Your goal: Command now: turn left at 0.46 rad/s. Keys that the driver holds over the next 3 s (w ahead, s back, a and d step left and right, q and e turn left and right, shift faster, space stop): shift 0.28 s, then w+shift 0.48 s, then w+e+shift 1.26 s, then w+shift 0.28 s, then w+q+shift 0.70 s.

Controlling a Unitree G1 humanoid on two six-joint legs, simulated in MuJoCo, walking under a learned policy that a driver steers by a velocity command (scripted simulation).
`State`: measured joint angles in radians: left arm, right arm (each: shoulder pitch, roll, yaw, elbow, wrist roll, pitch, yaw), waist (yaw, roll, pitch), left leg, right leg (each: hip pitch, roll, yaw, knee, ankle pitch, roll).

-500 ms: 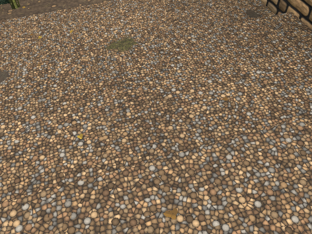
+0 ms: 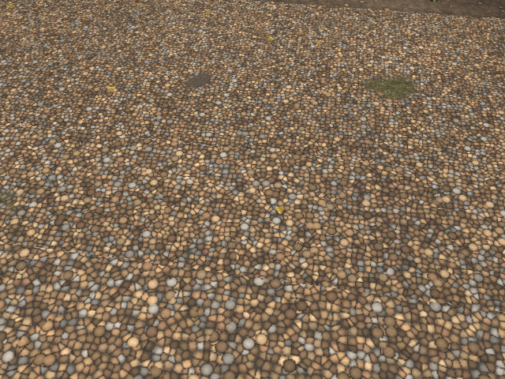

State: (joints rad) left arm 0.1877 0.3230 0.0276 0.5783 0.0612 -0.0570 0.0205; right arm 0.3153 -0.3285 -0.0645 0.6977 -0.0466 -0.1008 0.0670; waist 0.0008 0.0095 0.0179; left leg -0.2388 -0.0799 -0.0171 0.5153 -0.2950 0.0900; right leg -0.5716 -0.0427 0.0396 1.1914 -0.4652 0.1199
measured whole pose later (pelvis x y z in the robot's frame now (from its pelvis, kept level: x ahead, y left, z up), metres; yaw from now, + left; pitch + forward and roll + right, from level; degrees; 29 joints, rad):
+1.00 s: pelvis +0.32 +0.15 -0.05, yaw +2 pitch -2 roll +0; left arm 0.34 0.30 0.07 0.94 0.05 -0.06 -0.02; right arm 0.27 -0.23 -0.06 0.89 -0.05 -0.15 -0.03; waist 0.04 -0.06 0.09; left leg 0.01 -0.10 0.19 0.63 -0.04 0.04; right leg -0.46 -0.05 -0.06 0.86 0.02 -0.04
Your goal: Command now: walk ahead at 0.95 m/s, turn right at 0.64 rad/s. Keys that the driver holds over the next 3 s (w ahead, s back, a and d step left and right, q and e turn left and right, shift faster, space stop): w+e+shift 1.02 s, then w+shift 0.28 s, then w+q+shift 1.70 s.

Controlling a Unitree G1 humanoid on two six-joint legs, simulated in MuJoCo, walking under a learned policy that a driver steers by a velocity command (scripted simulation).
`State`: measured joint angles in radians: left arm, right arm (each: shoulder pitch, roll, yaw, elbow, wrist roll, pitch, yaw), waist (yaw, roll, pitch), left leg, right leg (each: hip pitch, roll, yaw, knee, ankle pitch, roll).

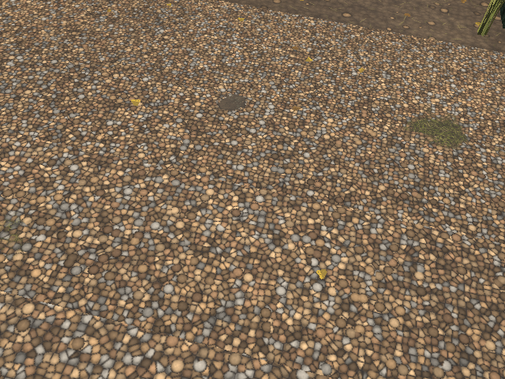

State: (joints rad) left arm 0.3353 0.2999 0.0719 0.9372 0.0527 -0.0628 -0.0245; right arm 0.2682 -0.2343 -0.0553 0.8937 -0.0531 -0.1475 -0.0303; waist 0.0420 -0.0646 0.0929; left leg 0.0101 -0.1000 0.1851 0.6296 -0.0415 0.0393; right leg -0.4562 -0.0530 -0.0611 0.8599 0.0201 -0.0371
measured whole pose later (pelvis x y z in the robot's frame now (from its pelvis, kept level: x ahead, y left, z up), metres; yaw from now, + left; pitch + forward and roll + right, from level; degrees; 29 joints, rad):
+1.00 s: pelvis +0.74 -0.13 -0.31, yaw -56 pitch +1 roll +1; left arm 0.18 0.29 0.06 0.88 0.03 -0.02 -0.01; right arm 0.40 -0.26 -0.03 0.93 -0.05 -0.07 -0.01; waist -0.05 -0.02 0.11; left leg -0.24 0.13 0.00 1.59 -0.47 -0.02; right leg -0.32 0.15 -0.06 0.59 -0.31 -0.19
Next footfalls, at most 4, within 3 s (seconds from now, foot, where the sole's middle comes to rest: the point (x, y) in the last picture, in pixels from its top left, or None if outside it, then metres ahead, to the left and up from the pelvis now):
0.12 right None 0.25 0.05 -0.89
0.42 left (164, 359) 0.55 0.25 -0.89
0.92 right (303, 322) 0.76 -0.18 -1.06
1.22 left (359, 238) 1.12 -0.40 -1.06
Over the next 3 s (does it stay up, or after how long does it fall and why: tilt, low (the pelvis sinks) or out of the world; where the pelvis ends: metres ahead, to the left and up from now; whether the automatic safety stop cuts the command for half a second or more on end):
stays up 1.96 -1.20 -0.59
